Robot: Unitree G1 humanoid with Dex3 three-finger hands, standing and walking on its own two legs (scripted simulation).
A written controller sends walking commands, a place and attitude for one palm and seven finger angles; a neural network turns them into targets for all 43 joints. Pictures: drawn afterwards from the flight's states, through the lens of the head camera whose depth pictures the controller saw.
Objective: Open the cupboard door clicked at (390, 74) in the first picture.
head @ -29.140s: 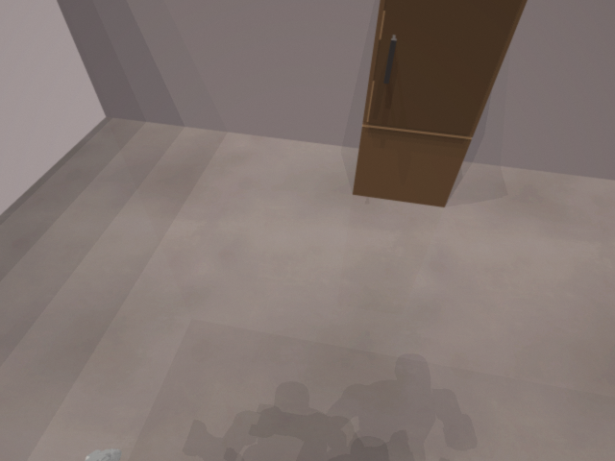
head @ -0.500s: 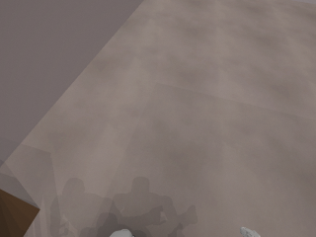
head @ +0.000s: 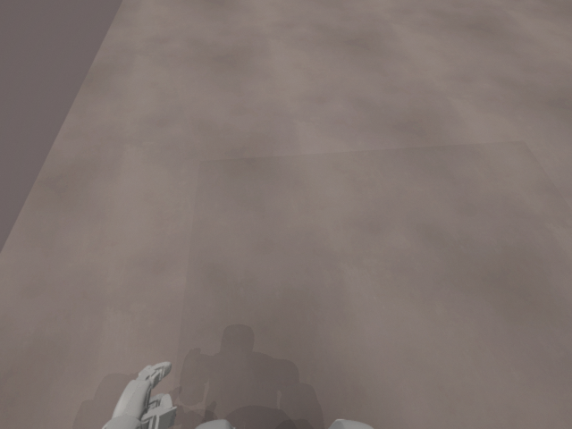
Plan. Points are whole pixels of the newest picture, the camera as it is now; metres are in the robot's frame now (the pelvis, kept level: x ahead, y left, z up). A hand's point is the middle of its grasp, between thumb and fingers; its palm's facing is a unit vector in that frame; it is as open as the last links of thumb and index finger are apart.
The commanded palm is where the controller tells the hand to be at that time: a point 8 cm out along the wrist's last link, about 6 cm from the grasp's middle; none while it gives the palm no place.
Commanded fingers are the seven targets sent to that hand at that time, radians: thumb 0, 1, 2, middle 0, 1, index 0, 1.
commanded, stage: walk to a spot facing it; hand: left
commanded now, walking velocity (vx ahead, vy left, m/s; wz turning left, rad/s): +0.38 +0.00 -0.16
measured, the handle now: out of the picture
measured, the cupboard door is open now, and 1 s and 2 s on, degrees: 42 42 42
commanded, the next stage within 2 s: turn to face it in 0.62 s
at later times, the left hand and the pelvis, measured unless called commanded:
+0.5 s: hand (180, 361) +0.25 +0.20 -0.17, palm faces -0.01 -0.99 -0.15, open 7.4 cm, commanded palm none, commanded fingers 0.00 0.90 0.90 -0.20 -0.30 -0.20 -0.30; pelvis +0.26 +0.02 +0.01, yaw -6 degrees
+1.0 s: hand (251, 197) +0.59 +0.09 -0.14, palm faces -0.13 -0.97 -0.22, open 7.2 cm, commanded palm none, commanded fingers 0.00 0.90 0.90 -0.20 -0.30 -0.20 -0.30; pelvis +0.46 -0.07 +0.02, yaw -8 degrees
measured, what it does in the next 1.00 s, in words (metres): walks ahead: left foot, then right foot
